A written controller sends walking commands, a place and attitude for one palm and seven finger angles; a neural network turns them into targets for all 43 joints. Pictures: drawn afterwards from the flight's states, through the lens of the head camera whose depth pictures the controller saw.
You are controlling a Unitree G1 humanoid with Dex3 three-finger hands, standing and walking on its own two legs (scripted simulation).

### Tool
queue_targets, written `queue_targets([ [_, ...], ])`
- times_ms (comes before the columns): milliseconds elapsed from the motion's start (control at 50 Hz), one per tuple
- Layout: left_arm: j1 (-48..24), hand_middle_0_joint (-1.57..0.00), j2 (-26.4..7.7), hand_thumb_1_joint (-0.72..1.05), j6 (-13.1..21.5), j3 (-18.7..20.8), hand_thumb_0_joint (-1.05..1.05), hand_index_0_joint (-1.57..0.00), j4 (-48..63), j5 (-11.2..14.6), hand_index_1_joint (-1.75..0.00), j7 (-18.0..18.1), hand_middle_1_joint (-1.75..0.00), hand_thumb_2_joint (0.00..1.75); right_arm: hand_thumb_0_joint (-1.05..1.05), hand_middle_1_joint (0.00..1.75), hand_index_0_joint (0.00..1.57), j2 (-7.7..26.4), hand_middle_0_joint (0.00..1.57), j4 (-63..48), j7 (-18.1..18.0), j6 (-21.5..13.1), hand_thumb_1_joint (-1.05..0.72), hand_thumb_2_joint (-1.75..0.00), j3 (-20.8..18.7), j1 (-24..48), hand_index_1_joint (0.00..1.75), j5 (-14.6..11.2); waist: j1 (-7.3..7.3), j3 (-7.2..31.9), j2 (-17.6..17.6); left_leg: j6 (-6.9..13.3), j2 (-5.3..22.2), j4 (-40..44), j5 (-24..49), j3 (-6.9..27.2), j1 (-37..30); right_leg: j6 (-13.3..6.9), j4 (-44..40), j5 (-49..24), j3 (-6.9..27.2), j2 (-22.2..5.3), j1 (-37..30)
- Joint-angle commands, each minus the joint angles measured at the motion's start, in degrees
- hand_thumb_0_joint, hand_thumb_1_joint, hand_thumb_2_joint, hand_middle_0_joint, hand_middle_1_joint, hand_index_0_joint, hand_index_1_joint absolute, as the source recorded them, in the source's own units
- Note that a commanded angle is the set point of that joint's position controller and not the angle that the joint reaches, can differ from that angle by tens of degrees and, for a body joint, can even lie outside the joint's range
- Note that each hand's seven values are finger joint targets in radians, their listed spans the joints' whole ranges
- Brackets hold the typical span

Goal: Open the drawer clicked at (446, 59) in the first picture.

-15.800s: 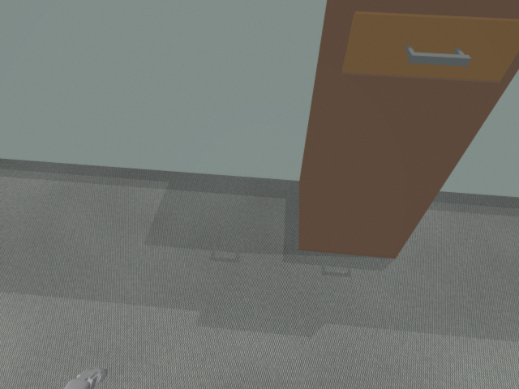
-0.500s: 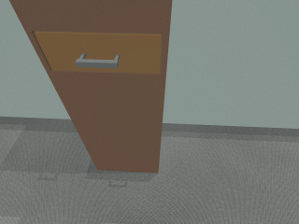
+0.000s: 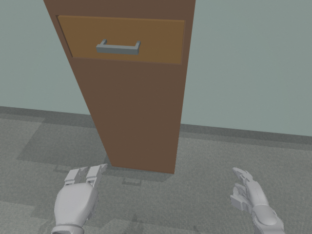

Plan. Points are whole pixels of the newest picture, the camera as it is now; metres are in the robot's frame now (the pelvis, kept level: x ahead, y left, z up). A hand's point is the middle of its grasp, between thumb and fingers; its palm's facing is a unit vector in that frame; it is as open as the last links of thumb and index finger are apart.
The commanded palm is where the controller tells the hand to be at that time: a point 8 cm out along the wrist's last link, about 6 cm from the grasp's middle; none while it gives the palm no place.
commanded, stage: raise the hand with hooked fingers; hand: left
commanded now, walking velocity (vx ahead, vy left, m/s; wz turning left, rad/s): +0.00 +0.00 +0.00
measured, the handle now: (119, 46) +0.59 +0.22 +0.18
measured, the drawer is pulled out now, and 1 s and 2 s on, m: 0.00 0.00 0.00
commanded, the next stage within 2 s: move the hooked fingers above the handle in 1.44 s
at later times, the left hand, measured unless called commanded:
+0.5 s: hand (62, 145) +0.25 +0.26 +0.12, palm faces +0.10 -0.10 -0.99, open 11.7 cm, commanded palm +0.23 +0.26 +0.18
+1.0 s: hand (25, 89) +0.30 +0.31 +0.24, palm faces +0.17 +0.00 -0.98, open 13.7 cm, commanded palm +0.26 +0.30 +0.30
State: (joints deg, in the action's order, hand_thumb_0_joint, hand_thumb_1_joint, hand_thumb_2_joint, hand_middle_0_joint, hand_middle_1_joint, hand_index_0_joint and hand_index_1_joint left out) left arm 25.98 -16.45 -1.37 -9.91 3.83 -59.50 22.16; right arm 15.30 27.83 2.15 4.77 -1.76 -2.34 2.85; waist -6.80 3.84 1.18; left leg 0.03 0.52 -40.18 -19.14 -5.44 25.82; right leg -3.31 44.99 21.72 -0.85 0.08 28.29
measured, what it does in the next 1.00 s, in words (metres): stands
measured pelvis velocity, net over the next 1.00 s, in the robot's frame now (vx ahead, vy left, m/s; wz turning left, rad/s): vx -0.01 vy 0.04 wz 0.06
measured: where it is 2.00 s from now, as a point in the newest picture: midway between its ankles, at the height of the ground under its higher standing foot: outside the picture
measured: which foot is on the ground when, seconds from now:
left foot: down 0.00-1.00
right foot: down 0.00-1.00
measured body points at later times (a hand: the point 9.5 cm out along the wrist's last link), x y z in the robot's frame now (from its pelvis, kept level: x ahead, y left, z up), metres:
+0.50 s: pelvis +0.01 +0.03 +0.02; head +0.01 -0.01 +0.47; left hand +0.24 +0.27 +0.17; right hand +0.20 -0.19 -0.09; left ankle +0.01 +0.13 -0.71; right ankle +0.01 -0.08 -0.71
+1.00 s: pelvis -0.01 +0.04 +0.03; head -0.01 +0.00 +0.48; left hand +0.28 +0.31 +0.29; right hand +0.25 -0.13 -0.06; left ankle +0.01 +0.13 -0.71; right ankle +0.01 -0.08 -0.71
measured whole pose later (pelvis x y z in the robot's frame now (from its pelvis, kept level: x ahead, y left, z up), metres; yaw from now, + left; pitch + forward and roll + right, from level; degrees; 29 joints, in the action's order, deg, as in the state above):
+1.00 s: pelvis -0.01 +0.04 +0.03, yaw +3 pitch -3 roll +0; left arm -17.7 -35.7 -7.5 -0.6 5.2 -47.2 -11.5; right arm 14.5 34.9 1.0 8.2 3.4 -1.8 -1.8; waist -6.9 -1.7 -6.3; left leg 3.0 -2.7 -21.7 -10.0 -2.3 8.4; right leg 0.3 23.4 11.9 -3.7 -2.2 8.1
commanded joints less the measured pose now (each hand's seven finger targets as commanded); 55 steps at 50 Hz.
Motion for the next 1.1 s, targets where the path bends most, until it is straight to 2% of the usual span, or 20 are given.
queue_targets([
  [0, -25.8, -0.24, -13.9, 0.34, -0.2, 10.5, 0.00, -0.24, 20.4, -3.2, -0.66, 6.3, -0.66, 0.66, 0.00, 0.30, 0.20, 2.5, 0.20, -6.6, -1.0, -1.0, -0.90, -0.90, -0.6, 5.8, 0.30, 1.6, 4.00, 11.5, -5.9, 2.1, -4.1, -0.8, 6.8, 5.1, -10.4, -0.8, -12.7, -2.2, 12.2, 0.1, 1.0],
  [60, -29.5, -0.25, -13.8, 0.27, 1.8, 8.5, 0.00, -0.25, 17.4, -1.1, -0.70, 3.9, -0.70, 0.63, 0.00, 0.30, 0.20, 2.5, 0.20, -4.9, -1.9, -2.0, -0.90, -0.90, -0.1, 6.4, 0.30, 1.7, 5.79, 8.5, -4.7, 2.5, -4.1, -0.6, 5.7, 5.4, -12.1, -0.1, -15.2, -1.8, 10.6, -0.3, 1.0],
  [80, -30.6, -0.25, -11.4, 0.25, 1.8, 6.2, 0.00, -0.25, 16.8, 1.0, -0.72, 2.2, -0.72, 0.62, 0.00, 0.30, 0.20, 2.4, 0.20, -4.9, -2.2, -2.1, -0.90, -0.90, 0.1, 6.9, 0.30, 1.3, 6.63, 7.8, -3.4, 2.8, -4.0, 0.2, 5.4, 5.8, -11.9, 0.4, -15.8, -2.9, 9.6, -0.4, -0.1],
  [100, -30.7, -0.25, -11.4, 0.22, 1.7, 5.9, 0.00, -0.25, 15.3, 2.1, -0.74, 0.6, -0.74, 0.61, 0.00, 0.30, 0.20, 2.5, 0.20, -4.1, -2.6, -2.3, -0.90, -0.90, 0.2, 7.1, 0.30, 1.0, 6.56, 6.7, -3.6, 2.8, -3.7, 1.6, 5.5, 5.6, -11.6, 0.8, -15.9, -4.7, 8.0, -0.3, -1.9],
  [180, -23.4, -0.25, -11.6, 0.13, -2.9, 6.5, 0.00, -0.25, 8.7, 5.2, -0.80, -7.2, -0.80, 0.57, 0.00, 0.30, 0.20, 2.5, 0.20, -3.9, -3.4, -1.1, -0.90, -0.90, 0.9, 7.8, 0.30, -0.5, 3.22, 5.8, 1.9, 2.4, -2.8, 7.4, 7.4, 4.8, -8.9, 1.8, -17.2, -9.3, 5.3, -0.6, -9.6],
  [220, -20.3, -0.26, -14.5, 0.08, -4.4, 9.3, 0.00, -0.26, 8.0, 5.1, -0.82, -10.2, -0.82, 0.55, 0.00, 0.30, 0.20, 2.6, 0.20, -3.7, -3.1, -0.2, -0.90, -0.90, 1.6, 7.2, 0.30, -1.1, 1.34, 4.8, 3.9, 2.1, -2.5, 10.2, 9.1, 4.2, -8.1, 1.8, -17.4, -11.5, 4.6, -0.7, -13.7],
  [260, -19.0, -0.26, -17.5, 0.04, -4.9, 12.1, 0.00, -0.26, 9.7, 4.6, -0.86, -12.1, -0.86, 0.53, 0.00, 0.30, 0.20, 2.7, 0.20, -4.1, -2.7, 0.2, -0.90, -0.90, 2.2, 7.5, 0.30, -1.4, -0.05, 5.4, 3.2, 1.8, -2.3, 12.3, 11.6, 4.0, -8.2, 1.7, -17.1, -14.5, 3.9, -0.7, -17.7],
  [300, -19.3, -0.27, -20.1, -0.01, -4.8, 14.6, 0.00, -0.27, 12.8, 4.3, -0.88, -13.1, -0.88, 0.51, 0.00, 0.30, 0.20, 2.9, 0.20, -4.5, -2.5, 0.4, -0.90, -0.90, 2.7, 8.2, 0.30, -1.7, -0.89, 7.1, -0.6, 1.4, -1.9, 13.9, 14.2, 3.9, -9.3, 1.4, -16.8, -17.4, 3.6, -0.8, -21.2],
  [400, -27.3, -0.27, -20.9, -0.13, -2.2, 16.5, 0.00, -0.27, 22.8, 6.3, -0.96, -12.3, -0.96, 0.46, 0.00, 0.30, 0.20, 3.5, 0.20, -4.5, -2.5, -0.2, -0.90, -0.90, 1.6, 7.6, 0.30, -1.7, -0.25, 10.7, -5.6, 1.6, -1.3, 15.5, 19.1, 5.1, -15.0, 1.0, -18.2, -19.9, 2.3, -0.5, -22.6],
  [480, -31.6, -0.28, -20.2, -0.22, -0.7, 15.6, 0.00, -0.28, 22.2, 7.4, -1.02, -12.4, -1.02, 0.42, 0.00, 0.30, 0.20, 4.0, 0.20, -2.7, -2.3, -0.9, -0.90, -0.90, 0.8, 7.1, 0.30, -2.2, 1.26, 8.3, -4.4, 1.6, -1.1, 16.2, 20.2, 5.8, -17.9, 0.9, -19.8, -18.5, 1.2, -0.1, -20.0],
  [500, -33.6, -0.28, -19.6, -0.24, -1.0, 14.3, 0.00, -0.28, 20.8, 7.5, -1.03, -12.9, -1.03, 0.41, 0.00, 0.30, 0.20, 3.9, 0.20, -2.0, -2.3, -0.8, -0.90, -0.90, 0.7, 6.9, 0.30, -2.4, 1.80, 6.4, -3.6, 1.5, -1.0, 16.7, 18.8, 5.9, -18.0, 1.1, -20.4, -16.7, 0.5, -0.2, -18.5],
  [560, -38.5, -0.29, -20.2, -0.31, -2.5, 12.6, 0.00, -0.29, 17.4, 7.5, -1.08, -15.2, -1.08, 0.38, 0.00, 0.30, 0.20, 4.5, 0.20, -1.0, -2.4, -0.3, -0.90, -0.90, 0.5, 7.0, 0.30, -3.2, 2.08, 5.2, -4.1, 1.2, -0.9, 18.5, 17.6, 6.1, -18.7, 1.1, -21.3, -15.0, -0.2, -0.1, -18.4],
  [600, -42.1, -0.29, -21.7, -0.36, -3.7, 12.7, 0.00, -0.29, 16.5, 8.0, -1.11, -17.4, -1.11, 0.36, 0.00, 0.30, 0.20, 4.6, 0.20, -0.9, -2.5, -0.2, -0.90, -0.90, 0.7, 7.5, 0.30, -3.6, 1.85, 6.4, -3.5, 1.1, -1.0, 19.4, 17.5, 6.4, -19.3, 1.1, -21.7, -14.6, -0.2, -0.2, -20.2],
  [680, -46.5, -0.30, -28.0, -0.45, -4.6, 17.2, 0.00, -0.30, 17.8, 8.3, -1.17, -21.0, -1.17, 0.32, 0.00, 0.30, 0.20, 4.9, 0.20, -1.3, -2.4, 0.2, -0.90, -0.90, 1.1, 9.2, 0.30, -3.7, 0.34, 10.5, -5.8, 0.8, -1.0, 20.1, 22.4, 7.1, -21.2, 0.8, -21.6, -18.4, 0.1, 0.2, -24.7],
  [760, -50.3, -0.30, -29.5, -0.50, -4.4, 18.0, 0.00, -0.30, 16.6, 10.5, -1.20, -24.7, -1.20, 0.30, 0.00, 0.30, 0.20, 5.0, 0.20, -0.8, -1.9, 0.5, -0.90, -0.90, 1.6, 8.7, 0.30, -3.6, 0.49, 9.4, -5.7, 0.3, -0.8, 20.6, 27.4, 6.9, -21.7, 1.0, -22.2, -21.7, -0.4, 0.0, -25.3],
  [880, -57.8, -0.30, -30.8, -0.50, -6.4, 18.2, 0.00, -0.30, 10.7, 12.3, -1.20, -30.3, -1.20, 0.30, 0.00, 0.30, 0.20, 5.6, 0.20, -1.3, -1.3, 1.0, -0.90, -0.90, 2.3, 9.4, 0.30, -4.5, 1.31, 5.8, -3.7, 0.5, -0.8, 21.5, 22.7, 6.4, -19.8, 1.1, -23.7, -18.7, -0.8, 0.4, -23.7],
  [900, -60.0, -0.30, -30.5, -0.50, -6.6, 17.0, 0.00, -0.30, 9.0, 12.3, -1.20, -31.4, -1.20, 0.30, 0.00, 0.30, 0.20, 5.7, 0.20, -0.9, -1.3, 1.1, -0.90, -0.90, 2.6, 8.9, 0.30, -4.4, 1.64, 5.4, -2.8, 0.5, -1.0, 21.7, 20.9, 6.2, -19.4, 1.2, -23.8, -17.2, -1.2, 0.0, -23.3],
  [1000, -70.0, -0.30, -34.2, -0.50, -4.9, 17.2, 0.00, -0.30, 11.3, 12.3, -1.20, -35.0, -1.20, 0.30, 0.00, 0.30, 0.20, 6.0, 0.20, -1.9, -1.6, 0.0, -0.90, -0.90, 2.6, 8.6, 0.30, -4.5, 1.78, 11.1, -4.8, 1.1, -1.5, 21.4, 17.5, 7.0, -21.2, 1.2, -23.8, -13.9, -0.6, -0.2, -23.6],
  [1020, -70.8, -0.30, -35.0, -0.50, -4.3, 17.7, 0.00, -0.30, 11.3, 12.4, -1.20, -35.4, -1.20, 0.30, 0.00, 0.30, 0.20, 6.1, 0.20, -1.8, -1.8, -0.2, -0.90, -0.90, 2.4, 8.2, 0.30, -4.5, 1.72, 11.8, -5.8, 1.3, -1.6, 21.2, 18.0, 6.9, -21.7, 1.1, -23.8, -14.3, -0.4, -0.2, -23.6],
  [1080, -64.9, -0.30, -34.0, -0.50, -3.2, 18.8, 0.00, -0.30, 9.1, 13.8, -1.20, -37.2, -1.20, 0.30, 0.00, 0.30, 0.20, 6.2, 0.20, -2.3, -1.4, -0.6, -0.90, -0.90, 2.1, 7.5, 0.30, -4.8, 1.15, 10.5, -3.9, 1.3, -1.4, 20.9, 17.8, 6.8, -20.8, 1.2, -23.9, -14.7, -0.5, 0.1, -23.3],
])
